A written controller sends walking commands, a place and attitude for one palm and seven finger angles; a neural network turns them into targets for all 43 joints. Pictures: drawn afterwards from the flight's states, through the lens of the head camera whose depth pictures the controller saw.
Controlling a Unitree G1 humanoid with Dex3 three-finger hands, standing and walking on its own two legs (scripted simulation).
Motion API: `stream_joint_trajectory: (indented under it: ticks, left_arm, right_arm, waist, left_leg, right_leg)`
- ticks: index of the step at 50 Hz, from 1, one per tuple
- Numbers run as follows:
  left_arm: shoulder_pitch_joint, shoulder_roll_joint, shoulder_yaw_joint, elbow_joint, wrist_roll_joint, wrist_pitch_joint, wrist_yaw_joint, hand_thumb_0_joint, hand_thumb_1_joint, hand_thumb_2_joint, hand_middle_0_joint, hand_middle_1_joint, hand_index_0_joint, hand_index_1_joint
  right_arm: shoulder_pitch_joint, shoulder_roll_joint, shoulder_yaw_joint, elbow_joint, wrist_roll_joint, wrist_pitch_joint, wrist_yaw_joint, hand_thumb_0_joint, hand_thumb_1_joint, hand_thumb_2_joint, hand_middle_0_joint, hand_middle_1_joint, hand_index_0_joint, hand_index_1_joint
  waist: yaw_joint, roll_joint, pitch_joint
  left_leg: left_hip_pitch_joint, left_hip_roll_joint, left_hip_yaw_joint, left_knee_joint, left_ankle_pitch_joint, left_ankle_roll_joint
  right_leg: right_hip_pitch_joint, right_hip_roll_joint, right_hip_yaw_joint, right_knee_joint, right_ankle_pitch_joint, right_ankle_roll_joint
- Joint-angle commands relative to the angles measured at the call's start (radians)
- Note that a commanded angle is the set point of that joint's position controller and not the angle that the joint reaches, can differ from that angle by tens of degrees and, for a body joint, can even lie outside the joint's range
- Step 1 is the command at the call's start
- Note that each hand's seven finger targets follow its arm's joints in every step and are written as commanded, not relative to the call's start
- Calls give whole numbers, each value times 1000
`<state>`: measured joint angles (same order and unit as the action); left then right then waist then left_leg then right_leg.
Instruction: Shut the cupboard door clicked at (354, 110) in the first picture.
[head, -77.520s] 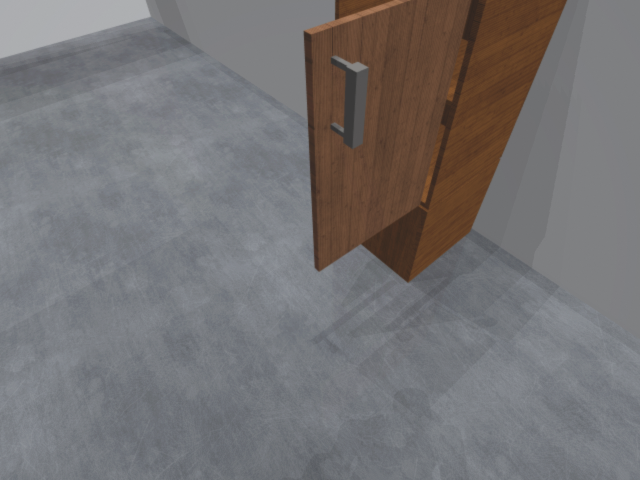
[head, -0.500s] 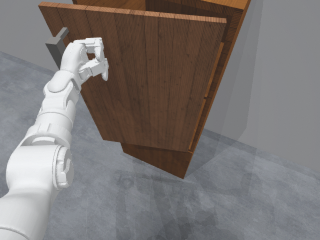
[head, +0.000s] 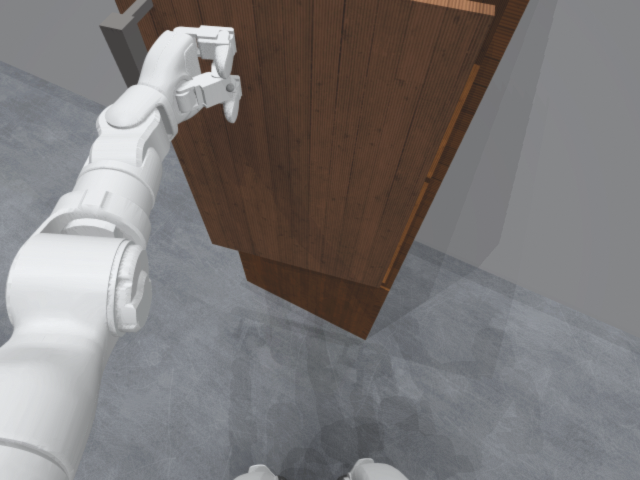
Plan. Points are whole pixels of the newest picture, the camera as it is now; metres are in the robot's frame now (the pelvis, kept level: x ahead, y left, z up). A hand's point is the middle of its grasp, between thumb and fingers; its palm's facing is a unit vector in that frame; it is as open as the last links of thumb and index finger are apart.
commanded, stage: push the door shut along its arc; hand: left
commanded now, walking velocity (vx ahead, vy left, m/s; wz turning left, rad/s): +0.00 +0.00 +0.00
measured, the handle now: (151, 69) +0.57 +0.15 +0.16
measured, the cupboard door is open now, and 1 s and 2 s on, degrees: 12 0 0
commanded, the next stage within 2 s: pull the fist back off the door in 0.22 s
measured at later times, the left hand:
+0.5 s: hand (264, 58) +0.57 +0.02 +0.17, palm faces -0.07 -0.99 +0.11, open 3.1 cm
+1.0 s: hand (262, 108) +0.51 +0.02 +0.15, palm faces -0.04 -1.00 -0.01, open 3.1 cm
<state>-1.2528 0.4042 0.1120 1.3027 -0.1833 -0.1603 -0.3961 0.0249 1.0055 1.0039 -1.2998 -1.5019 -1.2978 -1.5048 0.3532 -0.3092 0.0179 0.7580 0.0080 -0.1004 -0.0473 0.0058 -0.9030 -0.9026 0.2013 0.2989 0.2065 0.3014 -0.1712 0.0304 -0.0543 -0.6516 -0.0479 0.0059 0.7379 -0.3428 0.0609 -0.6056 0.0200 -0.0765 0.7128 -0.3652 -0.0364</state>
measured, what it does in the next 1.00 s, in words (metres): stands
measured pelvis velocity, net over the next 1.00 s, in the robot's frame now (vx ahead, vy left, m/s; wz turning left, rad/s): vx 0.01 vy -0.02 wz -0.05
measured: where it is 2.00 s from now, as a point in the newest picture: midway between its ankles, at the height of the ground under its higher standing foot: outside the picture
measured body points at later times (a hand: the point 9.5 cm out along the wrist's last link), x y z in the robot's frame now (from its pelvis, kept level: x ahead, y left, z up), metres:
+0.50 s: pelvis +0.01 +0.00 -0.01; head +0.12 -0.01 +0.43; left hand +0.57 +0.07 +0.17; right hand -0.04 -0.26 -0.12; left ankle +0.00 +0.08 -0.71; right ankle -0.02 -0.10 -0.71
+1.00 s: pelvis +0.01 -0.02 +0.01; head +0.06 -0.04 +0.46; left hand +0.50 +0.08 +0.16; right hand -0.01 -0.28 -0.12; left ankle +0.00 +0.08 -0.71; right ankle -0.02 -0.10 -0.71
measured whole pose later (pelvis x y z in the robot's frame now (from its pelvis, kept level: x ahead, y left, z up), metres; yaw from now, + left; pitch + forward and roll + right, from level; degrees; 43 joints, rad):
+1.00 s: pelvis +0.01 -0.02 +0.01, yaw -3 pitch +11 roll +0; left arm -0.98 0.20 0.21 1.12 -0.08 -0.19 0.08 0.02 0.90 0.90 -1.30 -1.50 -1.30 -1.50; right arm 0.45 -0.29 -0.02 0.69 0.01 -0.01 0.06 0.01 -0.91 -0.90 0.20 0.30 0.20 0.30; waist -0.12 0.05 -0.10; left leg -0.52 -0.01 0.04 0.66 -0.34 0.03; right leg -0.50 0.06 -0.03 0.64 -0.34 -0.06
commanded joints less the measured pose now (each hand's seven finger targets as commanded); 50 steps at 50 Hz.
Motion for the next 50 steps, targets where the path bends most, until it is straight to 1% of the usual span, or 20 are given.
stream_joint_trajectory:
  ticks: [1, 4, 7, 11, 16, 17, 18, 20, 22, 25, 28, 30, 33, 35, 39, 42, 44, 47, 49, 50]
  left_arm:
    - [-679, 43, -10, -231, -13, -67, -26, 0, 900, 900, -1300, -1500, -1300, -1500]
    - [-690, 11, -27, -211, -13, -64, -25, 0, 900, 900, -1300, -1500, -1300, -1500]
    - [-710, 28, -18, -182, -6, -47, -21, 0, 900, 900, -1300, -1500, -1300, -1500]
    - [-765, 54, -6, -213, 1, -56, -27, 0, 900, 900, -1300, -1500, -1300, -1500]
    - [-771, 53, -4, -173, 8, -44, -34, 0, 900, 900, -1300, -1500, -1300, -1500]
    - [-820, 107, 211, -144, -52, -7, 189, 0, 900, 900, -1300, -1500, -1300, -1500]
    - [-789, 65, 184, -140, -18, 7, 303, 0, 900, 900, -1300, -1500, -1300, -1500]
    - [-718, 15, 194, -129, 17, 3, 426, 0, 900, 900, -1300, -1500, -1300, -1500]
    - [-675, -1, 199, -203, 86, -42, 550, 0, 900, 900, -1300, -1500, -1300, -1500]
    - [-620, 11, 178, -235, 202, -121, 649, 0, 900, 900, -1300, -1500, -1300, -1500]
    - [-616, -19, 92, -243, 262, -148, 621, 0, 900, 900, -1300, -1500, -1300, -1500]
    - [-595, 14, 113, -232, 234, -137, 577, 0, 900, 900, -1300, -1500, -1300, -1500]
    - [-609, 65, 177, -205, 154, -99, 532, 0, 900, 900, -1300, -1500, -1300, -1500]
    - [-569, 127, 253, -252, 122, -115, 526, 0, 900, 900, -1300, -1500, -1300, -1500]
    - [-399, 98, 226, -314, 155, -192, 532, 0, 900, 900, -1300, -1500, -1300, -1500]
    - [-240, 8, 158, -278, 186, -184, 525, 0, 900, 900, -1300, -1500, -1300, -1500]
    - [-138, -58, 116, -262, 166, -136, 498, 0, 900, 900, -1300, -1500, -1300, -1500]
    - [-195, -85, 99, -359, 98, -75, 460, 0, 900, 900, -1300, -1500, -1300, -1500]
    - [-254, -134, 52, -498, 58, -75, 454, 0, 900, 900, -1300, -1500, -1300, -1500]
    - [-300, -113, 69, -560, 53, -93, 460, 0, 900, 900, -1300, -1500, -1300, -1500]
  right_arm:
    - [166, -186, -62, -21, 1, -39, -20, 0, -900, -900, 200, 300, 200, 300]
    - [185, -185, -62, -7, -1, -47, -24, 0, -900, -900, 200, 300, 200, 300]
    - [189, -186, -62, 8, -1, -46, -26, 0, -900, -900, 200, 300, 200, 300]
    - [210, -190, -66, 12, -7, -55, -23, 0, -900, -900, 200, 300, 200, 300]
    - [229, -192, -66, 26, -8, -51, -27, 0, -900, -900, 200, 300, 200, 300]
    - [235, -137, -42, -8, 0, -54, -1, 0, -900, -900, 200, 300, 200, 300]
    - [261, -137, -45, -12, -12, -55, 24, 0, -900, -900, 200, 300, 200, 300]
    - [279, -133, -56, -19, -36, -48, 59, 0, -900, -900, 200, 300, 200, 300]
    - [293, -124, -63, -37, -63, -36, 99, 0, -900, -900, 200, 300, 200, 300]
    - [311, -120, -72, -45, -84, -16, 133, 0, -900, -900, 200, 300, 200, 300]
    - [306, -126, -83, -55, -78, 4, 148, 0, -900, -900, 200, 300, 200, 300]
    - [292, -134, -85, -68, -59, 20, 136, 0, -900, -900, 200, 300, 200, 300]
    - [265, -134, -78, -88, -38, 34, 110, 0, -900, -900, 200, 300, 200, 300]
    - [249, -130, -71, -107, -31, 31, 98, 0, -900, -900, 200, 300, 200, 300]
    - [232, -108, -69, -131, -33, 25, 102, 0, -900, -900, 200, 300, 200, 300]
    - [216, -107, -75, -143, -28, 29, 115, 0, -900, -900, 200, 300, 200, 300]
    - [204, -107, -86, -152, -14, 44, 115, 0, -900, -900, 200, 300, 200, 300]
    - [160, -110, -84, -172, 12, 58, 99, 0, -900, -900, 200, 300, 200, 300]
    - [123, -98, -83, -186, 19, 54, 85, 0, -900, -900, 200, 300, 200, 300]
    - [107, -95, -80, -182, 23, 42, 79, 0, -900, -900, 200, 300, 200, 300]
  waist:
    - [-106, 48, -458]
    - [-120, 55, -462]
    - [-126, 32, -456]
    - [-127, 67, -529]
    - [-141, 48, -512]
    - [-106, 84, -472]
    - [-107, 67, -494]
    - [-100, 23, -503]
    - [-70, 66, -574]
    - [-65, 36, -566]
    - [-76, 46, -541]
    - [-58, 37, -562]
    - [-51, -62, -518]
    - [-9, -61, -535]
    - [23, -58, -484]
    - [28, -79, -416]
    - [44, -93, -395]
    - [36, -134, -364]
    - [36, -88, -366]
    - [38, -59, -394]
  left_leg:
    - [513, 38, -117, -7, 356, -11]
    - [523, 41, -117, 9, 378, -6]
    - [489, 39, -115, 14, 358, -7]
    - [523, 35, -116, 30, 412, -8]
    - [492, 32, -107, 41, 407, -4]
    - [367, 57, -116, 24, 375, -30]
    - [344, 53, -114, 8, 363, -36]
    - [349, 53, -123, 15, 450, -40]
    - [367, 48, -100, 39, 536, -45]
    - [347, 43, -82, 50, 528, -41]
    - [367, 39, -74, 31, 440, -34]
    - [379, 34, -66, 11, 418, -29]
    - [295, 25, -42, -38, 306, -19]
    - [287, 20, -30, -59, 312, -17]
    - [278, 20, -6, -60, 345, -12]
    - [273, 19, 4, -68, 335, -10]
    - [288, 16, 18, -80, 329, -11]
    - [296, 11, 23, -102, 271, -4]
    - [342, 9, 23, -112, 262, -2]
    - [382, 12, 18, -112, 273, -2]
  right_leg:
    - [-134, 29, 35, -71, 283, 11]
    - [-173, 32, 28, -59, 275, 12]
    - [-171, 33, 30, -60, 275, 13]
    - [-169, 39, 30, -42, 314, 12]
    - [-181, 43, 30, -40, 324, 15]
    - [-101, 35, 54, -74, 319, 13]
    - [-65, 38, 54, -65, 329, 23]
    - [-73, 40, 39, -44, 365, 27]
    - [-45, 37, 39, -24, 432, 28]
    - [-35, 38, 42, -14, 447, 29]
    - [-27, 38, 49, -37, 408, 25]
    - [33, 40, 62, -54, 434, 21]
    - [151, 40, 78, -99, 433, 31]
    - [223, 38, 86, -104, 469, 30]
    - [252, 36, 85, -95, 515, 29]
    - [219, 34, 78, -102, 517, 32]
    - [246, 31, 77, -120, 526, 37]
    - [269, 23, 97, -166, 523, 59]
    - [282, 23, 98, -184, 493, 53]
    - [275, 25, 102, -185, 496, 51]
